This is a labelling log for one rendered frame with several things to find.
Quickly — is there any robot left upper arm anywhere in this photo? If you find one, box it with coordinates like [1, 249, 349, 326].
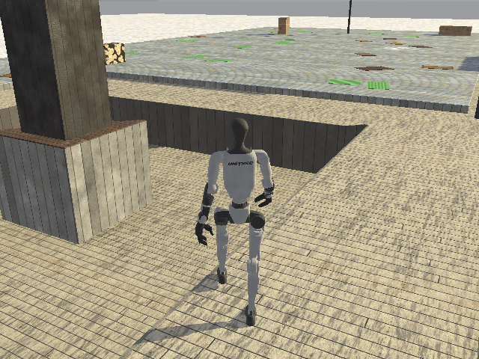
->
[207, 151, 224, 194]

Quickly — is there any robot right hand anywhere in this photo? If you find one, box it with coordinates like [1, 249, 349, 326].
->
[254, 193, 272, 207]

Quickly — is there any robot left hand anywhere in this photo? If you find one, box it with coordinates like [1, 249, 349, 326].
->
[195, 222, 213, 246]

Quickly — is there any left robot forearm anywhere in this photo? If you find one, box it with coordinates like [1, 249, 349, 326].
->
[198, 182, 214, 224]

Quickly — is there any robot right upper arm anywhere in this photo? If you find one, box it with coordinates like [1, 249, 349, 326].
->
[254, 150, 273, 188]

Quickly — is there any robot right shin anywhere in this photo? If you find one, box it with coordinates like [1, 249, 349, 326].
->
[248, 261, 260, 315]

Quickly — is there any right robot forearm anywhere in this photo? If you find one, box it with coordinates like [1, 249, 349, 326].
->
[264, 178, 275, 198]

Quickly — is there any robot right thigh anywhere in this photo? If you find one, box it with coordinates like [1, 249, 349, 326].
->
[247, 210, 265, 274]

